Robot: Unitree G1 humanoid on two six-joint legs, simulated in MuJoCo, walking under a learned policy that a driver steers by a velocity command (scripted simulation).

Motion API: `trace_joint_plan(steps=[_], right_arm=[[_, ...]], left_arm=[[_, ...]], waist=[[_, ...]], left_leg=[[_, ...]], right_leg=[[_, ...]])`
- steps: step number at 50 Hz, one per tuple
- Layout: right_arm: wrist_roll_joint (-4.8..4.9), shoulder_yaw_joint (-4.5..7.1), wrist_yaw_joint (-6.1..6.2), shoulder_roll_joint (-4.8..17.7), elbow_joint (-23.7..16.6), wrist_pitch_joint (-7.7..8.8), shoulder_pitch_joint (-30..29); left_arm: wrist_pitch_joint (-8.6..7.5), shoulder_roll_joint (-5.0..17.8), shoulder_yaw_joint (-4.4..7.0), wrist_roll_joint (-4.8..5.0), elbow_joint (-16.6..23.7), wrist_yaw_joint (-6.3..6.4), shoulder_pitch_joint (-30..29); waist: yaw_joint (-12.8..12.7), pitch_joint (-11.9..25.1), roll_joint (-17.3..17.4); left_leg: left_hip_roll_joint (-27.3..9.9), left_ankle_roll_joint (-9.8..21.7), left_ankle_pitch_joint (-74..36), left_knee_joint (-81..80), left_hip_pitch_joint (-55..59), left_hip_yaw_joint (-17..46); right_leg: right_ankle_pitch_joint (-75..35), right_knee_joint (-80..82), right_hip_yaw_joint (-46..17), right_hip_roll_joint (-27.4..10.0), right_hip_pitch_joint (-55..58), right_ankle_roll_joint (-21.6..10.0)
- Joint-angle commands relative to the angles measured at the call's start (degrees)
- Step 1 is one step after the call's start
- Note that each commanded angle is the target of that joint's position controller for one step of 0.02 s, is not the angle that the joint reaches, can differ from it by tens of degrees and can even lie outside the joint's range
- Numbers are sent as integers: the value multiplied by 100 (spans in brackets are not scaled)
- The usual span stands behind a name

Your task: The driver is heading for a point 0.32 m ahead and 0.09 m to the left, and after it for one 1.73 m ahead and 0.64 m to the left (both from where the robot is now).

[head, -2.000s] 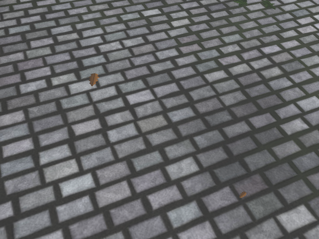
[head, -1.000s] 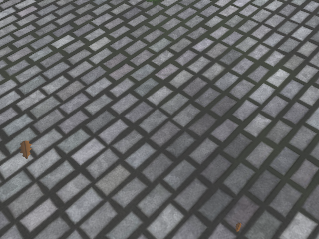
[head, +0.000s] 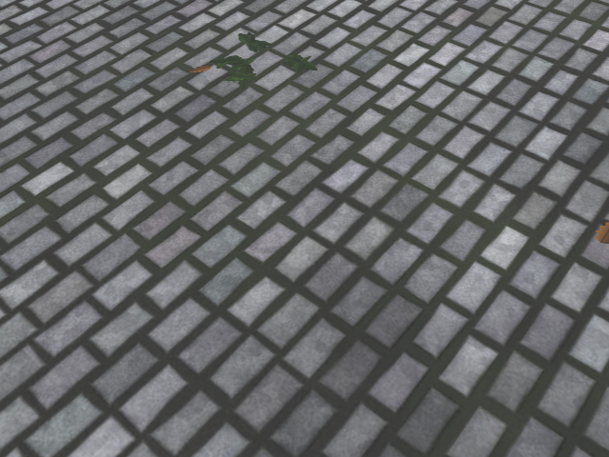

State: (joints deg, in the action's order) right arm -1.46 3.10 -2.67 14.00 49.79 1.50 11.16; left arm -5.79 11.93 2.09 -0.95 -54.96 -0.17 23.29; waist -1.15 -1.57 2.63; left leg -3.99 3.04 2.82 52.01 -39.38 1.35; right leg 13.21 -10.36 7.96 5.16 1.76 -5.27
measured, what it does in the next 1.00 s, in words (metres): walks ahead, turning left: left foot, then right foot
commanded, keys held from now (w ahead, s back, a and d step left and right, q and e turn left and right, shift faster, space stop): w+q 0.16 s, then q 0.62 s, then no key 0.22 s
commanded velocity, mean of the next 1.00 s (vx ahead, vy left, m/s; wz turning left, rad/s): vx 0.19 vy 0.00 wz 0.49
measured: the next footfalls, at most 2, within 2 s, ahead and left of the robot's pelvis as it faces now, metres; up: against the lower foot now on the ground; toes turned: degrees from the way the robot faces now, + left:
left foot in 0.20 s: +0.27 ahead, +0.08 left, +0.00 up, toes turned +10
right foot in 0.80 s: +0.42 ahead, -0.06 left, +0.00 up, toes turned +32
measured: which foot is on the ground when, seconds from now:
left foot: up 0.00-0.18, down 0.20-0.80, up 0.82-1.00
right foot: down 0.00-0.22, up 0.24-0.78, down 0.80-1.00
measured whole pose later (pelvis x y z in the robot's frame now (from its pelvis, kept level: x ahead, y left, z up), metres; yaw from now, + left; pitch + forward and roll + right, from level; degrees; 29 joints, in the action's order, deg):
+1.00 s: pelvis +0.32 -0.01 +0.00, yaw +32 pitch +0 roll +2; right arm -0.5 4.4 -0.3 19.3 43.9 -3.7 11.4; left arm 0.1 14.9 0.3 -0.9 -41.6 2.0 11.6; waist -0.1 -4.3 3.0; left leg 7.4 -2.1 26.3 60.7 -22.3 8.2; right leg 10.4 -24.1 -0.3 0.4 -13.6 -2.6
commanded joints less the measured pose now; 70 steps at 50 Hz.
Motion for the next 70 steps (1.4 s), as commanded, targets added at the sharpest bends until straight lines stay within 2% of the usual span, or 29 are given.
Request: trace_joint_plan(steps=[1, 4, 6, 9, 10, 11, 12, 13, 15, 18, 21, 26, 35, 39, 40, 41, 42, 43, 44, 47, 52, 56, 58, 60, 61, 62, 64, 66, 70], right_arm=[[-9, -73, -45, 63, -470, 69, -625], [-16, -131, -70, 46, -675, 84, -1087], [-29, -100, -41, 149, -675, 78, -925], [-89, 51, 34, 465, -305, 102, 397], [-180, 150, 75, 643, -87, 163, 1171], [-182, 300, 157, 1190, -53, 176, 1496], [-54, 418, 164, 1601, -216, 124, 1222], [162, 410, 190, 1407, -237, 77, 1071], [161, 262, 226, 860, -298, 47, 462], [164, 195, 237, 748, -354, 82, 302], [112, 264, 238, 1016, -371, 94, 466], [123, 281, 321, 1054, -449, -67, 816], [2, 360, 362, 1221, -706, -256, 901], [129, 362, 348, 1233, -938, -302, 238], [182, 289, 356, 1000, -1021, -273, 278], [179, 163, 373, 494, -1102, -263, 852], [10, 301, 419, 1045, -963, -338, 1105], [-42, 339, 423, 1150, -838, -376, 1041], [-22, 335, 382, 1112, -757, -414, 854], [93, 258, 236, 934, -728, -493, 687], [109, 106, 233, 733, -696, -569, 294], [134, -16, 278, 655, -587, -585, 81], [136, -62, 314, 602, -433, -532, 252], [63, -100, 374, 677, -305, -404, 350], [-45, -90, 420, 948, -341, -315, 321], [26, -98, 410, 1073, -317, -276, -121], [53, -240, 362, 643, -290, -179, -394], [66, -256, 411, 696, -88, -140, -153], [111, -277, 429, 646, 228, -112, 113]], left_arm=[[-114, 583, 58, 16, 207, 58, 42], [-82, 672, 47, 3, 30, 145, 343], [-38, 828, 65, -15, -13, 210, 322], [108, 1067, 134, -72, 29, 282, 134], [128, 1112, 148, -9, 130, 261, -61], [84, 770, 83, -2, 381, 212, 12], [95, 586, 72, 168, 665, 163, 299], [89, 813, 93, 25, 702, 162, -198], [70, 758, 89, 32, 808, 155, -500], [427, 645, 92, -146, 867, 133, -368], [550, 593, 84, -107, 1011, 124, -495], [659, 773, 112, -73, 1360, 143, -1285], [602, 942, 56, 72, 1708, 213, -1829], [487, 994, 53, 69, 1617, 282, -1122], [439, 1240, 108, -11, 1578, 343, -856], [466, 1720, 148, -17, 1772, 376, -1211], [554, 1674, 168, 72, 1660, 302, -837], [572, 1361, 95, 85, 1676, 256, -854], [571, 1096, 28, 92, 1704, 235, -1124], [553, 1068, 6, -21, 1719, 244, -1365], [483, 1058, -5, -6, 1495, 191, -1045], [569, 1211, 45, -53, 1331, 115, -920], [630, 1232, 58, -30, 1250, 98, -929], [639, 1130, 29, -5, 1157, 103, -819], [596, 940, -24, 22, 1228, 75, -771], [606, 693, -90, 99, 1224, 79, -724], [648, 835, -66, 23, 972, 103, -842], [629, 971, -19, 16, 816, 65, -836], [581, 820, -73, 26, 442, 65, -696]], waist=[[-15, -466, -570], [-131, -514, -546], [9, -278, -670], [589, 463, -854], [1007, 824, -686], [907, 1333, 202], [513, 2024, 980], [574, 1648, -226], [192, 389, -611], [-112, 289, -409], [-110, 528, -185], [192, 588, 145], [376, 347, 337], [-109, 277, 375], [-128, 487, -163], [331, 634, -1618], [214, 907, -1616], [266, 666, -956], [298, 369, -666], [310, 359, -1180], [126, 466, -1188], [-12, 347, -1356], [114, 310, -1258], [198, 300, -892], [100, 462, -283], [-203, 164, 508], [-139, -35, 379], [-56, -160, 410], [-15, -188, 25]], left_leg=[[99, 28, -564, -777, 138, -411], [227, 203, -425, -1471, 252, -762], [520, 406, 74, -1667, 675, -989], [993, 807, 759, -1951, 2060, -1037], [856, 1028, 271, -2544, 3226, -670], [-599, 1409, -1259, -2287, 4591, 977], [-1878, 2574, -3261, -2612, 5901, 3729], [-1648, 2347, -3569, -2778, 5401, 2861], [-1117, 1786, -3576, -3190, 3830, 1813], [-543, 1414, -3800, -3391, 2861, 1147], [-296, 1217, -4229, -3262, 2861, 955], [-208, 851, -3371, -3120, 3268, 1342], [-416, 1035, -3083, -2606, 3726, 2430], [79, 440, -1884, -2195, 3018, 2688], [394, 128, -800, -1552, 2554, 2271], [1301, -190, 2550, -401, 1533, 1117], [1501, -265, 3845, 576, 1355, 626], [1280, -301, 3487, 1184, 1321, 763], [1152, -357, 3036, 1327, 1361, 779], [1144, -544, 2344, 1305, 1535, 653], [992, -584, 2331, -35, 1842, 532], [825, -422, 2381, -1453, 2552, 84], [780, -297, 1803, -2385, 2986, -54], [491, -107, 633, -3592, 3861, 312], [-294, 50, 534, -3738, 4205, 1174], [-803, 388, -9, -3644, 3096, 1571], [-447, 225, 896, -3694, 2495, 1281], [-153, 47, 1075, -3746, 2506, 1078], [-90, 66, 895, -3676, 2774, 965]], right_leg=[[-3034, 384, -195, -1547, -470, -109], [-3862, 137, 22, -1694, 142, -52], [-5435, -466, 188, -1779, 546, 22], [-6607, -2638, 326, -1863, 586, 51], [-5402, -4079, 422, -1698, -171, 114], [-1241, -6018, 479, -1132, -1660, 251], [2146, -7834, -363, -16, -3594, 476], [1437, -7676, -1098, -552, -3931, 437], [913, -6779, -1005, -850, -3766, 513], [788, -5905, -945, -893, -3086, 723], [391, -5375, -852, -831, -3166, 839], [-46, -4752, -960, -834, -3659, 910], [699, -3469, -1225, -454, -3317, 686], [-86, -1261, -1248, -351, -1539, 519], [-678, -726, -1785, -1096, -733, 344], [-2945, -703, -3397, -2657, -7, -208], [-4131, -937, -3975, -3025, -270, -949], [-4003, -961, -3520, -2780, -479, -986], [-3552, -945, -2826, -2326, -802, -790], [-3491, -906, -1870, -1621, -922, -463], [-2791, -841, -1825, -1670, -673, -575], [-1779, -787, -1954, -1636, -983, -616], [-1718, -933, -1989, -1601, -1147, -545], [-1450, -1113, -1964, -1520, -1710, -129], [-896, -1480, -1716, -1290, -2062, 142], [72, -1260, -1126, -665, -1649, 307], [-242, -1052, -1199, -734, -892, 367], [-669, -1021, -1269, -842, -818, 335], [-717, -865, -1317, -913, -976, 363]])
